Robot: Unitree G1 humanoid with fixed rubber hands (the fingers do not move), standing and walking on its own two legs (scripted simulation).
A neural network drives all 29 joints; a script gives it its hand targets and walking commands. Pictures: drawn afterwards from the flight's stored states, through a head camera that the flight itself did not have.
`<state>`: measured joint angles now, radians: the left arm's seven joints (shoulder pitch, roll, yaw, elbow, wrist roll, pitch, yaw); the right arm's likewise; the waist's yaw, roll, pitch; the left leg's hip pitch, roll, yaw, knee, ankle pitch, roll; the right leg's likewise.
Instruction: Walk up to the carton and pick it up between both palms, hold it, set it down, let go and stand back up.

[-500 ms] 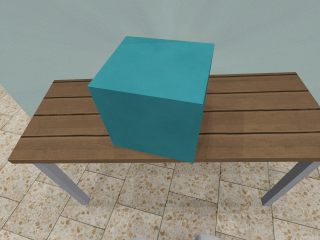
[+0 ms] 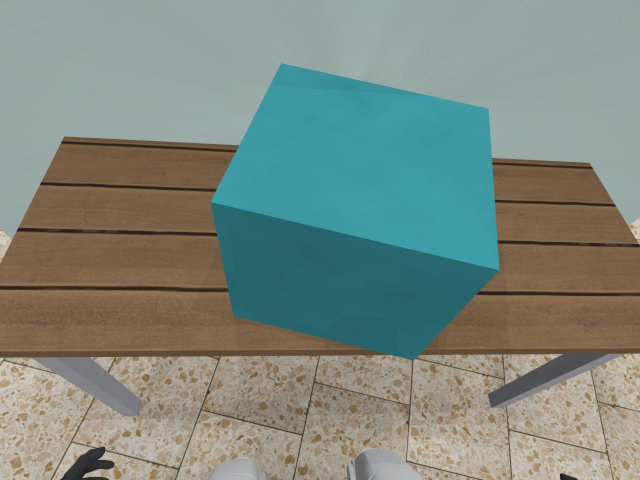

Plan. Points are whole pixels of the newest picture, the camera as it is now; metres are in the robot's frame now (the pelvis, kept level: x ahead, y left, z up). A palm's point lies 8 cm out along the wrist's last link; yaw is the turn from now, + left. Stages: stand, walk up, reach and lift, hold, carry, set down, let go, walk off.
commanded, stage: walk up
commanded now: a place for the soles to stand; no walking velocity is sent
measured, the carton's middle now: (351, 220) +0.45 -0.03 +0.01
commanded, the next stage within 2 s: reach and lift in 1.86 s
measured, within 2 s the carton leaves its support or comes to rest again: neither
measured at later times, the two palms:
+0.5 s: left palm out of the picture +0.09 +0.24 -0.08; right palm out of the picture +0.03 -0.39 -0.12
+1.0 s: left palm out of the picture +0.11 +0.26 -0.08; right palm out of the picture +0.09 -0.37 -0.09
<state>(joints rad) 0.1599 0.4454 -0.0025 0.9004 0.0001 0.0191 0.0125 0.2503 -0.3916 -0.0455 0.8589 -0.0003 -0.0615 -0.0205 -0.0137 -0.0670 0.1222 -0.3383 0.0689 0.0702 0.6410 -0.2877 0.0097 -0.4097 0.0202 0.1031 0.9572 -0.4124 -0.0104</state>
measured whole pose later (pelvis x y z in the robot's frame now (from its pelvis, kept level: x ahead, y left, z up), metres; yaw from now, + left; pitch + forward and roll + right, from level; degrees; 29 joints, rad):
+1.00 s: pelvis +0.00 -0.06 +0.01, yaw +0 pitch +0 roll -1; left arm 0.18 0.42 0.00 0.90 0.00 -0.03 -0.01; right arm 0.23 -0.39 -0.01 0.86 0.00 -0.04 -0.01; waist -0.01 0.03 -0.01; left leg -0.31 0.02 0.05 0.57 -0.26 0.02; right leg -0.24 0.02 -0.01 0.53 -0.29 -0.01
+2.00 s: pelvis -0.02 -0.06 +0.00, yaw +0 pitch -3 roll +0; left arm 0.06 0.42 0.00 0.72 0.00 0.30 0.03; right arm 0.12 -0.38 -0.14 0.89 -0.03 -0.15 0.06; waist -0.01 -0.01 0.14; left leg -0.32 -0.01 0.05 0.63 -0.27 0.02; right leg -0.28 -0.01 -0.02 0.66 -0.34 -0.01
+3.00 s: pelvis -0.02 -0.04 +0.01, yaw +0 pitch -7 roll -2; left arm 0.20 0.39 0.02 0.41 -0.08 0.04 -0.06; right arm 0.22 -0.20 -0.11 0.49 0.04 -0.13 -0.01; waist -0.01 -0.02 0.04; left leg -0.18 0.00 0.05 0.50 -0.22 0.05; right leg -0.08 0.00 -0.01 0.42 -0.22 0.01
